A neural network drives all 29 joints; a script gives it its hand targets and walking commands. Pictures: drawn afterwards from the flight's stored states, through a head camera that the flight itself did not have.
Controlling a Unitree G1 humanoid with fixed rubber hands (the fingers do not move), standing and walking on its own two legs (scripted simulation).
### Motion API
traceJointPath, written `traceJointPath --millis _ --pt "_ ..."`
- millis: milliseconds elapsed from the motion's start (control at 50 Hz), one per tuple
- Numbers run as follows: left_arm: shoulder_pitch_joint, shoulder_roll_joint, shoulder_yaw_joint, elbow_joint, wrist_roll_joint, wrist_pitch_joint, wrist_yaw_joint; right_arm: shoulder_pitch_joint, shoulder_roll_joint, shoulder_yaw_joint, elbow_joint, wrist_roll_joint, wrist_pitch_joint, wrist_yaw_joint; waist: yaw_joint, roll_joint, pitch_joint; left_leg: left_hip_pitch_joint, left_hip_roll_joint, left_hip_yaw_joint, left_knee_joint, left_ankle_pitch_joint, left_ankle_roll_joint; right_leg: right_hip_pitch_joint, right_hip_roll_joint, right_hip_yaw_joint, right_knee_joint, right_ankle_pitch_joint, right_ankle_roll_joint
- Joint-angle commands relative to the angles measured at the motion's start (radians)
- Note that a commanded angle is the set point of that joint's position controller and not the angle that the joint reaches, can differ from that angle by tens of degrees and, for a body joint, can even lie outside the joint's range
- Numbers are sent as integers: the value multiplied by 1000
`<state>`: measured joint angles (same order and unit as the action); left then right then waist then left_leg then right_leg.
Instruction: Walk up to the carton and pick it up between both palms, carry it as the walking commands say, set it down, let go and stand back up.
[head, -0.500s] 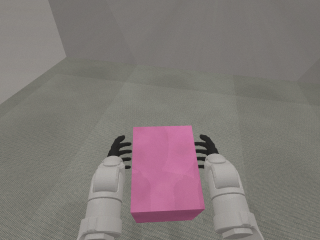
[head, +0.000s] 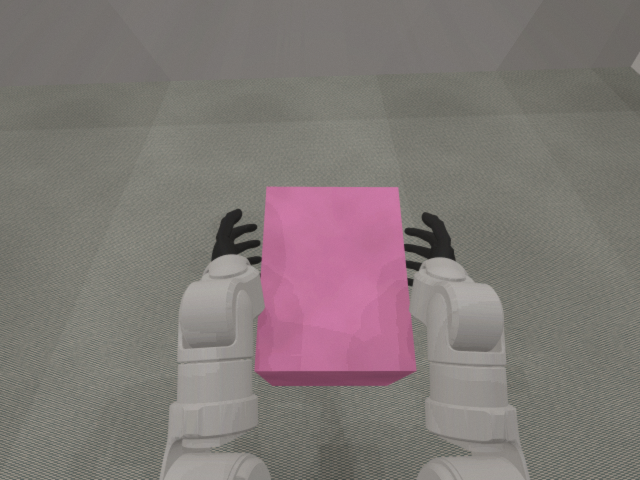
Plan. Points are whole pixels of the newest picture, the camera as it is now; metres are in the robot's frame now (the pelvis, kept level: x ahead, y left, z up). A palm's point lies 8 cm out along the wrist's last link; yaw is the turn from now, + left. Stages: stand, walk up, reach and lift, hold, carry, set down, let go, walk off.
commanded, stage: carry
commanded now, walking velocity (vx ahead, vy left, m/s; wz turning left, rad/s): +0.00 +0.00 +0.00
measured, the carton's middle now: (331, 293) +0.36 +0.00 +0.03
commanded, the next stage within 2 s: none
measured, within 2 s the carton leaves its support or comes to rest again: neither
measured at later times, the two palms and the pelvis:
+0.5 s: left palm (189, 320) +0.27 +0.15 +0.11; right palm (423, 312) +0.27 -0.10 +0.11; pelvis -0.02 +0.02 +0.00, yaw +1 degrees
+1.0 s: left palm (185, 339) +0.25 +0.15 +0.11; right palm (425, 330) +0.26 -0.10 +0.11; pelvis -0.03 +0.02 +0.00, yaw +1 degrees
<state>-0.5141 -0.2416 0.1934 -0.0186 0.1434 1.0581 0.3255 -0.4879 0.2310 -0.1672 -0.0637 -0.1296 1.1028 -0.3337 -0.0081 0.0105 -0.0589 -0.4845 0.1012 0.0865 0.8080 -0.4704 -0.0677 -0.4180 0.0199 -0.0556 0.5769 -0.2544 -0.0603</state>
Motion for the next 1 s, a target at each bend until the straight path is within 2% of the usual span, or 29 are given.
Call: traceJointPath --millis 0,60,100,120,140,160,180,260,300,420,620,980 --pt "-333 -969 -498 -53 -306 31 -213 -445 980 579 -82 342 -5 209 26 -153 -401 -38 -23 -12 9 24 9 398 -271 222 -118 739 -91" --pt "-289 -965 -503 -95 -310 40 -215 -396 975 581 -122 346 4 209 21 -162 -428 83 -59 26 -172 87 21 372 -238 174 -109 648 -76" --pt "-259 -956 -507 -101 -305 52 -214 -353 963 575 -127 338 14 212 4 -139 -448 244 -47 44 -376 275 29 316 -208 140 -75 542 -40" --pt "-242 -953 -508 -96 -300 59 -213 -343 955 569 -127 336 21 216 5 -105 -466 330 -6 4 -417 311 33 275 -194 131 -48 467 -13" --pt "-246 -948 -504 -92 -298 64 -211 -364 936 563 -132 335 25 219 9 -32 -457 402 71 -79 -396 479 57 175 -173 114 -20 311 19" --pt "-322 -938 -521 -107 -310 66 -211 -407 917 544 -114 327 19 218 13 88 -429 388 107 -112 -332 625 91 124 -131 83 -37 173 42" --pt "-270 -946 -527 -111 -308 77 -214 -332 923 541 -103 321 30 223 13 102 -409 371 115 -119 -344 594 101 113 -122 80 -43 82 42" --pt "-174 -979 -552 -152 -337 111 -240 -178 961 532 -122 300 61 236 8 -13 -342 265 47 -49 -320 350 69 148 -158 121 -111 263 15" --pt "-196 -978 -558 -153 -352 121 -247 -194 951 521 -123 295 68 237 5 -9 -329 263 44 -51 -327 322 70 135 -160 124 -112 260 12" --pt "-162 -986 -563 -169 -360 134 -261 -176 956 527 -140 301 80 253 7 1 -285 226 60 -89 -376 239 85 103 -143 104 -120 114 21" --pt "-118 -981 -570 -204 -353 127 -268 -169 963 560 -179 326 79 276 6 -4 -287 201 51 -102 -391 204 96 115 -144 104 -124 87 23" --pt "-77 -958 -590 -240 -352 109 -279 -123 945 572 -196 320 64 288 3 -16 -290 205 36 -94 -364 234 106 119 -151 112 -130 117 20"
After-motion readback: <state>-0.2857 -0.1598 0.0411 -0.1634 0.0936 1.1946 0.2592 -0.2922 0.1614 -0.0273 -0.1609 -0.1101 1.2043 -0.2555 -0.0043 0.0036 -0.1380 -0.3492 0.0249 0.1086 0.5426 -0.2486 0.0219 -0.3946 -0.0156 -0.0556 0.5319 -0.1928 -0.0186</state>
